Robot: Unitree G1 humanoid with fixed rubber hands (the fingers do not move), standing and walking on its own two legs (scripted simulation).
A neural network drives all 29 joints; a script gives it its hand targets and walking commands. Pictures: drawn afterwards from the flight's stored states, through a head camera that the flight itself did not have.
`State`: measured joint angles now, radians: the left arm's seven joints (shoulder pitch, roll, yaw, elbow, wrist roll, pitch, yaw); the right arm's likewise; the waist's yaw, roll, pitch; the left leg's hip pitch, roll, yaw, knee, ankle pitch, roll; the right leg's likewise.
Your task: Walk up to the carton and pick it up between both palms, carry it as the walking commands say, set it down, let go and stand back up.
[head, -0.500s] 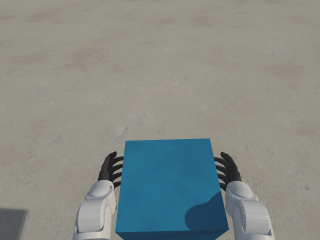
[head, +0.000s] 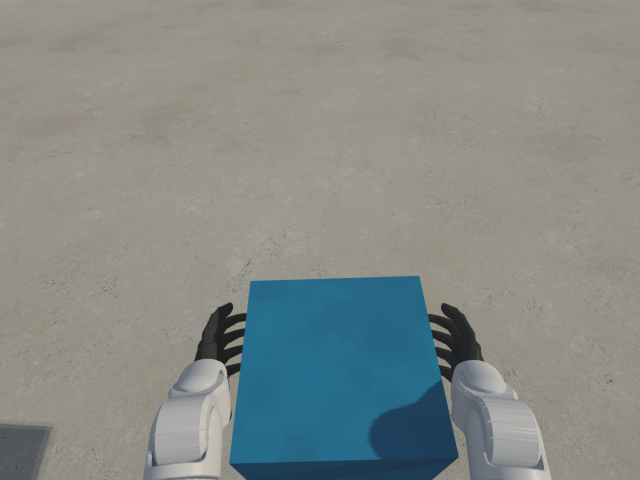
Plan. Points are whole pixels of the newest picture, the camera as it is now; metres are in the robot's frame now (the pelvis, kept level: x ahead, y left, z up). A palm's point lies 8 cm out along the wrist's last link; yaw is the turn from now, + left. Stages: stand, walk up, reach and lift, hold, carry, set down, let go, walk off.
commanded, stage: carry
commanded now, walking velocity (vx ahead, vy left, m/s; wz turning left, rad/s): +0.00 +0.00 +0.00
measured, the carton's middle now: (337, 394) +0.27 +0.00 -0.02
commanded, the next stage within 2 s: hold in 0.10 s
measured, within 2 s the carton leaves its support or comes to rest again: neither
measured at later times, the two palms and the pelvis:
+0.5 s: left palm (186, 377) +0.26 +0.18 +0.05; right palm (443, 394) +0.24 -0.12 +0.05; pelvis -0.02 +0.04 +0.01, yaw -6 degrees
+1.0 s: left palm (193, 365) +0.30 +0.19 +0.01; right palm (421, 369) +0.29 -0.11 +0.01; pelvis -0.02 +0.06 +0.00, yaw -5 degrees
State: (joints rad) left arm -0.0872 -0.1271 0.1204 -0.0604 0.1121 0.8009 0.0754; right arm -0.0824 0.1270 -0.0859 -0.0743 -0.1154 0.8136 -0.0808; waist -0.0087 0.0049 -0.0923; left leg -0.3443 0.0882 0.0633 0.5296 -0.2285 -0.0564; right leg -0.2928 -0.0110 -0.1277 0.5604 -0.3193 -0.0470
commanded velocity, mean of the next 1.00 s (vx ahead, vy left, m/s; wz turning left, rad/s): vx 0.00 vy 0.00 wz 0.00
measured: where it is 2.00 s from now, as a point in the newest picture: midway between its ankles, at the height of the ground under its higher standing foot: outside the picture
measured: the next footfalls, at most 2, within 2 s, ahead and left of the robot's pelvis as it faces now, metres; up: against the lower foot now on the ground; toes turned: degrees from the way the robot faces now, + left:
none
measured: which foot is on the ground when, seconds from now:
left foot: down 0.00-1.00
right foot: down 0.00-1.00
